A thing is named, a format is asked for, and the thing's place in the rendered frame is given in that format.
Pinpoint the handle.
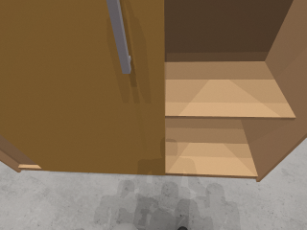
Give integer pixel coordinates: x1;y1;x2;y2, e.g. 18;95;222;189
106;0;131;74

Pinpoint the wardrobe door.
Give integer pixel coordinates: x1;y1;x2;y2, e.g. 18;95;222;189
0;0;166;175
0;134;37;165

